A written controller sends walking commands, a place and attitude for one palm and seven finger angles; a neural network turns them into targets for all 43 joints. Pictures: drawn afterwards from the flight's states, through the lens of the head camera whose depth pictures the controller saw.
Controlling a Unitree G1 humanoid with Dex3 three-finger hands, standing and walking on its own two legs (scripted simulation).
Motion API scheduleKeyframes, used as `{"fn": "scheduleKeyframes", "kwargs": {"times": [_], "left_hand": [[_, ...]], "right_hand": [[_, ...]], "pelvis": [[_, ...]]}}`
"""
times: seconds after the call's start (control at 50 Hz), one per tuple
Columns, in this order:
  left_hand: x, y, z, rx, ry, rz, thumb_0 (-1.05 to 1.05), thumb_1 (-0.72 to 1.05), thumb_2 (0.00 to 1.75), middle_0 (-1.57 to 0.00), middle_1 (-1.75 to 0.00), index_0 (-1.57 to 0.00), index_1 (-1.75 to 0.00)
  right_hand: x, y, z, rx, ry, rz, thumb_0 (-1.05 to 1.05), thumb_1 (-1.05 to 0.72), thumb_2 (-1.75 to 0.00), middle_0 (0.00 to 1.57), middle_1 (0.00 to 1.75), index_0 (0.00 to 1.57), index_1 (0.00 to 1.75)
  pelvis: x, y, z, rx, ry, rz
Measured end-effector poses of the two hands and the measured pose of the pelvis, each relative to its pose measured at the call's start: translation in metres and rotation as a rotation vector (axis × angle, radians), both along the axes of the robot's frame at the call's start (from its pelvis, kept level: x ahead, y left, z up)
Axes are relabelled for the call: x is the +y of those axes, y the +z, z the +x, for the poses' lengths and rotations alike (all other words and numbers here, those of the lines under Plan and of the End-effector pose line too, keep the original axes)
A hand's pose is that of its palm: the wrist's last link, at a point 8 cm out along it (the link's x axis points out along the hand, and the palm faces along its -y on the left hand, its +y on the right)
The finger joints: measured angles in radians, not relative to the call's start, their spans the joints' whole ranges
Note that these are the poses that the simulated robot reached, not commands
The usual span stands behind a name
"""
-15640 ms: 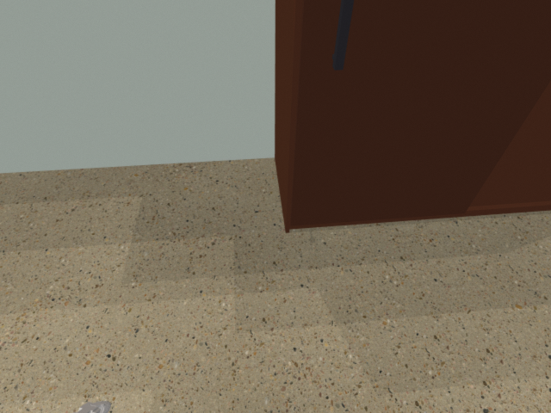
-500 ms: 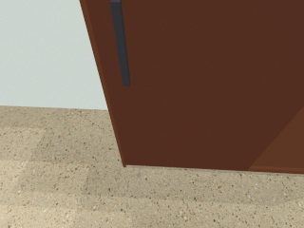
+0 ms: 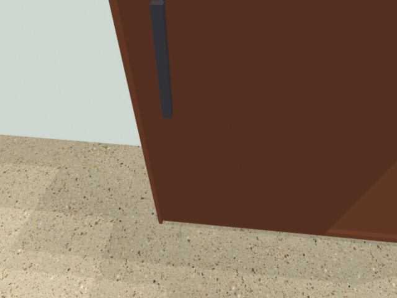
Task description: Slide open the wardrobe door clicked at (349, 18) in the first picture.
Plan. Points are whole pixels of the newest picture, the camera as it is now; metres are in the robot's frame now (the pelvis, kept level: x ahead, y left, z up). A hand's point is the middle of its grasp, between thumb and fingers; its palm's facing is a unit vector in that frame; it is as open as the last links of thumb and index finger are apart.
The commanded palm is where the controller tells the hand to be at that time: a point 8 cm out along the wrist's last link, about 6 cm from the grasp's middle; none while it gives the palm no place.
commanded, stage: shuffle to correct the standing spot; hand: left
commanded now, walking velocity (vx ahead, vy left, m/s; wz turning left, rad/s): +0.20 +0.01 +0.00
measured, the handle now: (165, 64) +0.58 +0.13 +0.19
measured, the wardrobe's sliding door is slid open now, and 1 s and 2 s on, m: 0.00 0.00 0.00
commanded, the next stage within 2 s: come to a stop and stand still in 0.28 s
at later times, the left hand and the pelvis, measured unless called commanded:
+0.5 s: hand (135, 285) +0.19 +0.17 -0.18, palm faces +0.05 -0.97 -0.25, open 7.3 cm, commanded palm none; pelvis +0.12 -0.03 -0.01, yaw +1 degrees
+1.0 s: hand (146, 293) +0.17 +0.14 -0.17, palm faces +0.08 -0.96 -0.25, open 7.4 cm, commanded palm none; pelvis +0.14 -0.05 -0.01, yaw +2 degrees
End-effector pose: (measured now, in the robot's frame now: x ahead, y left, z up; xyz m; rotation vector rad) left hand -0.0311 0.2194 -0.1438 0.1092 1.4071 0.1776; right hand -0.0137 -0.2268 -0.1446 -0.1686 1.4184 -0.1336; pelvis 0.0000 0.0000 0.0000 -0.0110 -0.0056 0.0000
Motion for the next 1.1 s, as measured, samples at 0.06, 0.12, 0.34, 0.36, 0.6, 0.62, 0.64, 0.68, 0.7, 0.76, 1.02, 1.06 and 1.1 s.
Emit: {"fn": "scheduleKeyframes", "kwargs": {"times": [0.06, 0.12, 0.34, 0.36, 0.6, 0.62, 0.64, 0.68, 0.7, 0.76, 1.02, 1.06, 1.1], "left_hand": [[-0.001, -0.007, -0.008, 0.039, 0.034, -0.026, 0.00, 0.91, 0.89, -0.20, -0.30, -0.20, -0.30], [0.000, -0.013, -0.012, 0.106, 0.030, -0.051, 0.00, 0.91, 0.89, -0.20, -0.30, -0.20, -0.30], [0.009, 0.005, 0.112, -0.001, -0.053, 0.007, 0.03, 0.95, 0.89, -0.20, -0.30, -0.20, -0.30], [0.010, 0.006, 0.126, -0.018, -0.060, 0.020, 0.03, 0.95, 0.89, -0.20, -0.30, -0.20, -0.30], [-0.021, 0.001, 0.225, -0.178, -0.021, 0.056, 0.00, 0.93, 0.89, -0.20, -0.30, -0.20, -0.30], [-0.020, 0.000, 0.227, -0.177, -0.014, 0.054, 0.00, 0.94, 0.89, -0.20, -0.30, -0.20, -0.30], [-0.019, -0.002, 0.229, -0.174, -0.012, 0.049, 0.00, 0.95, 0.89, -0.20, -0.30, -0.20, -0.30], [-0.016, -0.007, 0.231, -0.165, -0.008, 0.035, 0.00, 0.95, 0.89, -0.20, -0.30, -0.20, -0.30], [-0.014, -0.011, 0.232, -0.159, -0.004, 0.028, 0.00, 0.94, 0.89, -0.20, -0.30, -0.20, -0.30], [-0.010, -0.013, 0.230, -0.133, 0.006, 0.027, 0.00, 0.94, 0.89, -0.20, -0.30, -0.20, -0.30], [-0.039, 0.007, 0.188, -0.090, 0.007, 0.074, 0.00, 0.91, 0.89, -0.20, -0.30, -0.20, -0.30], [-0.046, 0.008, 0.176, -0.076, 0.015, 0.065, 0.00, 0.91, 0.89, -0.20, -0.30, -0.20, -0.30], [-0.051, 0.006, 0.166, -0.059, 0.022, 0.051, 0.00, 0.91, 0.89, -0.20, -0.30, -0.20, -0.30]], "right_hand": [[0.007, 0.000, 0.009, 0.012, 0.003, -0.008, 0.00, -0.91, -0.90, 0.20, 0.30, 0.19, 0.30], [0.016, 0.000, 0.022, -0.018, -0.021, -0.017, 0.00, -0.91, -0.90, 0.20, 0.30, 0.20, 0.30], [0.043, 0.007, 0.006, 0.133, -0.101, 0.074, 0.00, -0.91, -0.90, 0.20, 0.30, 0.20, 0.30], [0.042, 0.006, 0.005, 0.152, -0.109, 0.083, 0.00, -0.91, -0.90, 0.20, 0.30, 0.20, 0.30], [-0.021, -0.007, 0.112, 0.106, -0.061, 0.017, 0.00, -0.91, -0.90, 0.20, 0.30, 0.20, 0.30], [-0.025, -0.005, 0.128, 0.069, -0.051, 0.005, 0.00, -0.91, -0.90, 0.20, 0.30, 0.19, 0.30], [-0.028, -0.004, 0.144, 0.032, -0.040, -0.007, 0.00, -0.91, -0.90, 0.20, 0.30, 0.19, 0.30], [-0.031, -0.003, 0.173, -0.039, -0.023, -0.030, 0.00, -0.91, -0.90, 0.20, 0.30, 0.19, 0.30], [-0.031, -0.002, 0.185, -0.072, -0.014, -0.040, 0.00, -0.91, -0.90, 0.20, 0.30, 0.19, 0.30], [-0.029, 0.003, 0.216, -0.144, 0.016, -0.048, 0.00, -0.91, -0.90, 0.20, 0.30, 0.19, 0.30], [-0.038, -0.003, 0.262, -0.248, 0.052, 0.051, 0.00, -0.91, -0.90, 0.20, 0.30, 0.20, 0.30], [-0.040, -0.002, 0.253, -0.224, 0.049, 0.050, 0.00, -0.91, -0.90, 0.20, 0.30, 0.20, 0.30], [-0.042, -0.001, 0.243, -0.201, 0.044, 0.045, 0.00, -0.91, -0.90, 0.20, 0.30, 0.20, 0.30]], "pelvis": [[0.006, -0.004, 0.014, -0.001, 0.010, -0.004], [0.013, -0.008, 0.030, -0.007, -0.017, 0.023], [0.003, 0.003, 0.076, 0.014, -0.022, 0.023], [-0.001, 0.003, 0.081, 0.014, -0.022, 0.023], [-0.032, -0.006, 0.137, 0.006, 0.036, 0.023], [-0.032, -0.006, 0.139, 0.008, 0.035, 0.025], [-0.031, -0.006, 0.140, 0.009, 0.034, 0.025], [-0.028, -0.009, 0.144, 0.005, 0.030, 0.020], [-0.026, -0.011, 0.145, 0.002, 0.029, 0.016], [-0.025, -0.010, 0.148, -0.001, 0.022, 0.032], [-0.052, -0.006, 0.143, 0.001, 0.041, 0.042], [-0.055, -0.003, 0.141, -0.001, 0.043, 0.042], [-0.056, -0.001, 0.139, -0.003, 0.042, 0.042]]}}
